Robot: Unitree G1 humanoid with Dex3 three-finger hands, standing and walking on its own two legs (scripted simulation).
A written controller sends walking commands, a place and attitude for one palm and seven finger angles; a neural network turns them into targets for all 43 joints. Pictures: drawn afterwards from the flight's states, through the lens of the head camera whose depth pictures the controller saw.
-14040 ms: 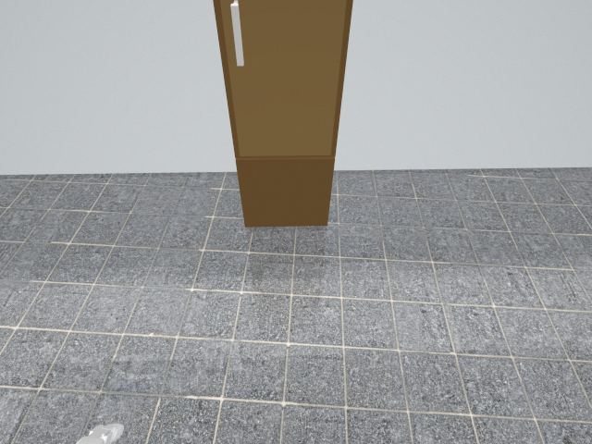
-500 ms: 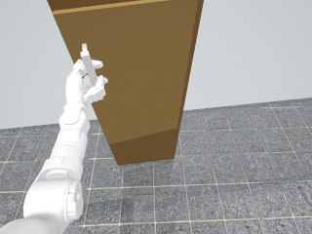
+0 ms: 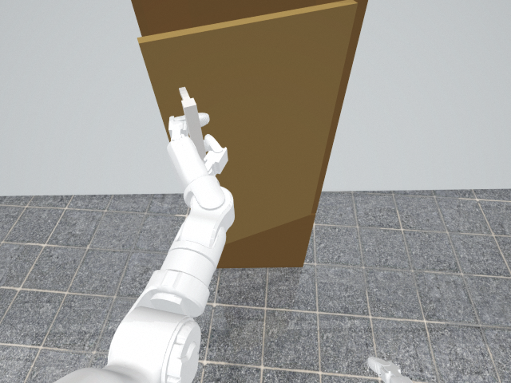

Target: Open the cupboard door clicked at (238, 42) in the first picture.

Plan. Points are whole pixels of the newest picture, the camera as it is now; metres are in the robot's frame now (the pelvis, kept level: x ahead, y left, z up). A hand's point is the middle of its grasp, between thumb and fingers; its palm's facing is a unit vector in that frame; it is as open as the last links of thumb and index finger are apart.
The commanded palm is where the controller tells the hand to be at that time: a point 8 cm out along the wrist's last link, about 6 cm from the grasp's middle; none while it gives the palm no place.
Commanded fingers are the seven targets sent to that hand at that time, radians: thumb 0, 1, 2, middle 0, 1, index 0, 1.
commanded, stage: pull the door open along its arc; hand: left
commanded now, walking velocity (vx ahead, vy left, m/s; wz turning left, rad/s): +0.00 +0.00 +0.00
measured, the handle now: (194, 135) +0.49 +0.10 +0.12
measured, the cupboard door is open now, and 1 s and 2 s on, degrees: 21 42 51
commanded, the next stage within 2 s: open thumb and fingers to let go in 0.68 s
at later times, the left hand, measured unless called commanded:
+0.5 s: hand (261, 198) +0.35 -0.01 +0.12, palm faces +0.21 -0.98 -0.04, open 6.0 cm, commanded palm +0.28 +0.02 +0.12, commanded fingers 0.00 0.90 0.90 -0.40 -1.35 -0.40 -1.35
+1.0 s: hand (254, 198) +0.35 +0.00 +0.12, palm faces +0.27 -0.96 -0.08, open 6.9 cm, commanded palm +0.30 +0.02 +0.12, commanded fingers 0.00 0.06 0.54 -0.34 -1.26 -0.34 -1.26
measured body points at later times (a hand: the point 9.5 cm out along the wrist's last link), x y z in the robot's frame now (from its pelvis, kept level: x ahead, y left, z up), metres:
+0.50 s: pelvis +0.02 -0.01 +0.01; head +0.02 -0.03 +0.46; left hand +0.34 +0.04 +0.13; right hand +0.15 -0.24 -0.10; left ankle +0.03 +0.13 -0.71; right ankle -0.03 -0.08 -0.71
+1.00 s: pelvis +0.02 -0.02 +0.01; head +0.02 -0.05 +0.46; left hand +0.33 +0.05 +0.13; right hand +0.20 -0.22 -0.10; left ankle +0.03 +0.13 -0.71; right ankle -0.03 -0.08 -0.71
